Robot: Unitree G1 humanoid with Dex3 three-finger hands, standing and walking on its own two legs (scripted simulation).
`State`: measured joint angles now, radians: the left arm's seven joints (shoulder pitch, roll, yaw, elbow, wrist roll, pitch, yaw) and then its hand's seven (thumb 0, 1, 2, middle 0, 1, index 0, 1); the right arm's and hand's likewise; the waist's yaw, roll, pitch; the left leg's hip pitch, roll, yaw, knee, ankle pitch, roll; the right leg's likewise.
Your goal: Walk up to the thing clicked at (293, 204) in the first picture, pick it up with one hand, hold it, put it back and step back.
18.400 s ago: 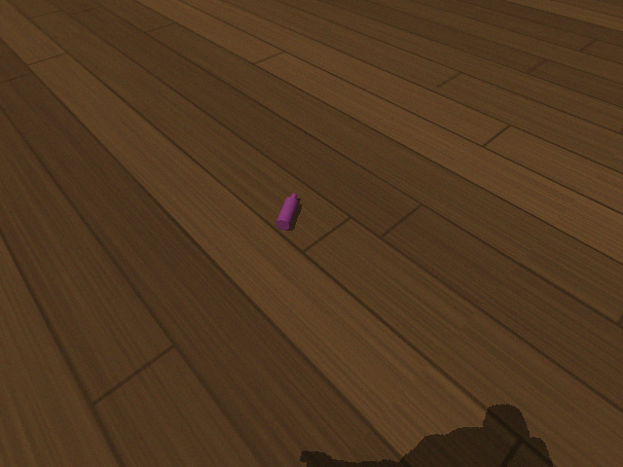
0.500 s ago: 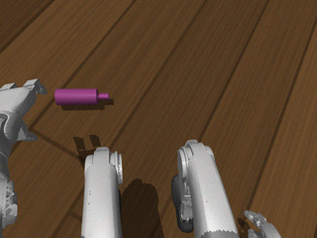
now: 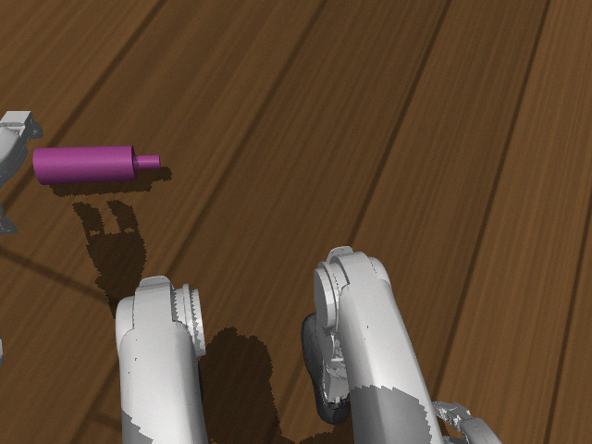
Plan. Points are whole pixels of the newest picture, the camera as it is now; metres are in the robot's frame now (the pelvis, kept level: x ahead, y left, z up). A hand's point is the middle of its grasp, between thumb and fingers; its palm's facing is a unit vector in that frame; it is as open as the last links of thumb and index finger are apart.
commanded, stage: rise first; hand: left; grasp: from above
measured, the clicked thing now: (102, 164) +0.55 +0.25 -0.32
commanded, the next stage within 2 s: none
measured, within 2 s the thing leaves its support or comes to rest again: neither
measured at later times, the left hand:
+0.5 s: hand (18, 174) +0.48 +0.33 -0.19, palm faces -0.46 -0.04 -0.88, open 13.9 cm
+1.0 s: hand (24, 174) +0.48 +0.32 -0.20, palm faces -0.46 -0.05 -0.89, open 14.2 cm
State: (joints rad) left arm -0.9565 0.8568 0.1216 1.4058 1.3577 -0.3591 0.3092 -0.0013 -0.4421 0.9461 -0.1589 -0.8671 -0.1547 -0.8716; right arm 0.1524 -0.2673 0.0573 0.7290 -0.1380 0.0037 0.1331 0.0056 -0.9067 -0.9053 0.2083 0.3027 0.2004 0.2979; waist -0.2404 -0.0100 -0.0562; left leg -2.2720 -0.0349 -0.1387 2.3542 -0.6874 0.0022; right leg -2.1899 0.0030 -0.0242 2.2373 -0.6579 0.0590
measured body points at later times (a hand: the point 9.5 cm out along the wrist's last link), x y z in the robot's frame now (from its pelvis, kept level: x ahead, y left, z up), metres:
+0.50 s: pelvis +0.01 -0.01 -0.02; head +0.27 +0.08 +0.34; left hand +0.50 +0.33 -0.14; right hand +0.05 -0.29 -0.11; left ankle +0.08 +0.12 -0.32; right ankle +0.11 -0.15 -0.32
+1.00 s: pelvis +0.00 +0.00 -0.02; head +0.26 +0.09 +0.33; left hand +0.50 +0.32 -0.15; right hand +0.04 -0.28 -0.11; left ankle +0.08 +0.12 -0.32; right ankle +0.11 -0.15 -0.32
